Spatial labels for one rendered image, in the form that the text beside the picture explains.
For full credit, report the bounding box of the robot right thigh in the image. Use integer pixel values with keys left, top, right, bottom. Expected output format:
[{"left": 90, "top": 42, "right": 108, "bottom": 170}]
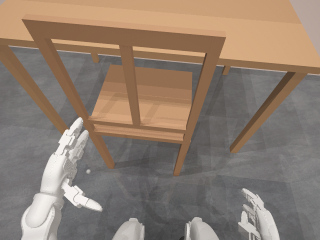
[{"left": 184, "top": 220, "right": 219, "bottom": 240}]

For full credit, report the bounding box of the robot right hand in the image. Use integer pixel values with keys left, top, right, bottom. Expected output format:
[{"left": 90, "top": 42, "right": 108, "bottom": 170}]
[{"left": 238, "top": 188, "right": 280, "bottom": 240}]

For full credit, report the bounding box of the chair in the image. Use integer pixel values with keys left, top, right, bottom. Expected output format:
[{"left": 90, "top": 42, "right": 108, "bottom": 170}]
[{"left": 21, "top": 14, "right": 226, "bottom": 176}]

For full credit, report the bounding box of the left robot forearm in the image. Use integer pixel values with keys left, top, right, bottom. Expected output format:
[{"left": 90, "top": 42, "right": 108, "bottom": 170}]
[{"left": 21, "top": 192, "right": 65, "bottom": 240}]

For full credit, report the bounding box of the robot left hand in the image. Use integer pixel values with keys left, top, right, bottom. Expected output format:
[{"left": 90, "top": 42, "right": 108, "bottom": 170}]
[{"left": 40, "top": 117, "right": 103, "bottom": 212}]

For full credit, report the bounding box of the table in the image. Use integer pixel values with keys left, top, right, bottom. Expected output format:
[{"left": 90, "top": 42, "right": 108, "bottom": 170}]
[{"left": 0, "top": 0, "right": 320, "bottom": 153}]

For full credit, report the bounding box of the robot right shin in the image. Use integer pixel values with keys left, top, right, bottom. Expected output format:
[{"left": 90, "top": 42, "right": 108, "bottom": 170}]
[{"left": 191, "top": 217, "right": 202, "bottom": 222}]

